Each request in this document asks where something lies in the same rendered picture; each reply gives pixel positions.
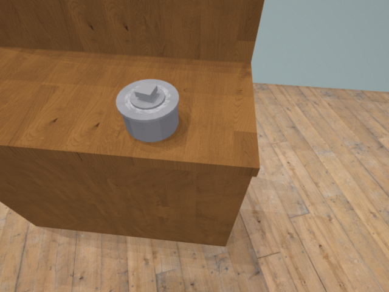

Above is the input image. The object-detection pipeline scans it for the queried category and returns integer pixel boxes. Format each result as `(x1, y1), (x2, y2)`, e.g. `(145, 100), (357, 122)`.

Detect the knob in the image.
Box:
(134, 82), (158, 100)

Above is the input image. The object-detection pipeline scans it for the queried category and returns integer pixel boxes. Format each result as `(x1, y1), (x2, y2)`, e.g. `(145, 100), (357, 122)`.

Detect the lid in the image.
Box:
(116, 79), (179, 122)

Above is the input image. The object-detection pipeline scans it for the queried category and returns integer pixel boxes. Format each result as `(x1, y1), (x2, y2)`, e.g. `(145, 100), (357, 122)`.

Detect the pot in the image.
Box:
(123, 107), (179, 142)

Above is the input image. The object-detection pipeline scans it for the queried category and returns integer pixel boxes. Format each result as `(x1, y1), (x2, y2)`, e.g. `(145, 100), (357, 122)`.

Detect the table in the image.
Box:
(0, 0), (264, 246)

